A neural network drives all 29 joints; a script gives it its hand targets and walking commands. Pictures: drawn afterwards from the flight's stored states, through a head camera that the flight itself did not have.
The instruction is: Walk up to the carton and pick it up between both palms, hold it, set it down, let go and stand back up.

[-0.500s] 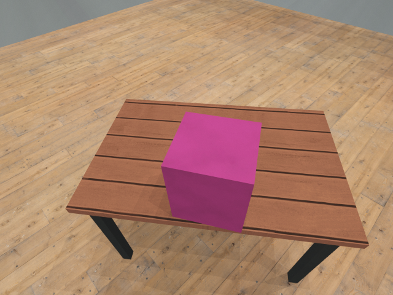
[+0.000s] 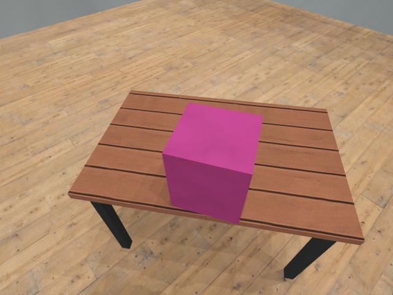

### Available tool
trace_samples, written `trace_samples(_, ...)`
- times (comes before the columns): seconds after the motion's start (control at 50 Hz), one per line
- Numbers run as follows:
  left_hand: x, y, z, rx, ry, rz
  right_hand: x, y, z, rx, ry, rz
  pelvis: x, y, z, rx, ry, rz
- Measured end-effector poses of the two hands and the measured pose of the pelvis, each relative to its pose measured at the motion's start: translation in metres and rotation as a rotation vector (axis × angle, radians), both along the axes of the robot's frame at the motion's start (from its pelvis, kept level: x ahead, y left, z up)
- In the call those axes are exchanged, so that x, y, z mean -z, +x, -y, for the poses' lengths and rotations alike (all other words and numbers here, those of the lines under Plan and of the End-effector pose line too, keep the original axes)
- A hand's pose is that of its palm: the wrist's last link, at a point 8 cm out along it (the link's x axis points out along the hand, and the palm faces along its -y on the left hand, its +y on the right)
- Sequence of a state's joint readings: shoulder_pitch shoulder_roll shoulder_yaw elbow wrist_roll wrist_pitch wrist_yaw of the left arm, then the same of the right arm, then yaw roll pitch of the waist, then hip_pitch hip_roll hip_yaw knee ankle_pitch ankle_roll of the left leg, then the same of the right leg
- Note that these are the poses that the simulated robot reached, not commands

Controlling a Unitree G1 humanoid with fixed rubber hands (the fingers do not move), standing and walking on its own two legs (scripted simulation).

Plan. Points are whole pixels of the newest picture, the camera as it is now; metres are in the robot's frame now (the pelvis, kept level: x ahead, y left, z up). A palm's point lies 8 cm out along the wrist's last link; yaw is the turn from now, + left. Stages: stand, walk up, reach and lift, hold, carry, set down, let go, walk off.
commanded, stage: walk up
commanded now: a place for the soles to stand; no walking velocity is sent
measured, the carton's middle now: (214, 164) +0.49 -0.02 -0.07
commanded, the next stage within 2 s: none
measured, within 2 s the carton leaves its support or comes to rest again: neither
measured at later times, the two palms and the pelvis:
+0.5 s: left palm out of the picture +0.00 +0.28 -0.13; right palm out of the picture +0.08 -0.23 -0.12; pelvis +0.03 +0.02 +0.00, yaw +4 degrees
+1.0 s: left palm out of the picture +0.16 +0.27 -0.12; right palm (307, 292) +0.18 -0.22 -0.14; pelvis +0.10 +0.03 -0.01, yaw -5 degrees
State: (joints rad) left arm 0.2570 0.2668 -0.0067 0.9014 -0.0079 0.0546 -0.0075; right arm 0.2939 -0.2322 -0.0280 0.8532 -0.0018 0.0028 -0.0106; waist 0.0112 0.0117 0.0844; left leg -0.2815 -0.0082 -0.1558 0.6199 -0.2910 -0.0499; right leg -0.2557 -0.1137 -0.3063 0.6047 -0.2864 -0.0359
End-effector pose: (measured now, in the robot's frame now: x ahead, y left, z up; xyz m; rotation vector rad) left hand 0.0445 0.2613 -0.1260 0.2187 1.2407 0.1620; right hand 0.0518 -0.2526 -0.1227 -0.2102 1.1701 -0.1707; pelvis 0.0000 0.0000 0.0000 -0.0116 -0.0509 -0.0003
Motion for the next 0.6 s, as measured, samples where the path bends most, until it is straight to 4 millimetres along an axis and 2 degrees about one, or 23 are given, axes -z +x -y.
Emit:
trace_samples(0.3,0.001,-0.006,-0.002,-0.013,0.007,0.003,-0.001,0.013,0.001,-0.026,-0.004,0.023,0.001,0.002,0.001,-0.011,-0.004,-0.001)
trace_samples(0.36,-0.001,-0.012,-0.006,-0.020,0.025,0.027,0.000,0.016,-0.001,-0.050,-0.002,0.002,0.001,0.008,-0.002,-0.032,-0.005,0.006)
trace_samples(0.44,-0.001,-0.033,-0.014,-0.069,0.028,-0.005,-0.003,0.023,-0.012,-0.075,0.017,-0.028,-0.002,0.018,-0.012,-0.062,-0.015,0.012)
trace_samples(0.52,0.012,-0.052,-0.027,-0.107,0.009,-0.100,-0.001,0.032,-0.025,-0.061,0.018,0.005,0.005,0.034,-0.026,-0.065,-0.018,0.007)
trace_samples(0.6,0.021,-0.049,-0.032,-0.093,-0.009,-0.175,0.008,0.026,-0.032,-0.004,-0.013,-0.017,0.012,0.046,-0.031,-0.059,0.014,0.011)
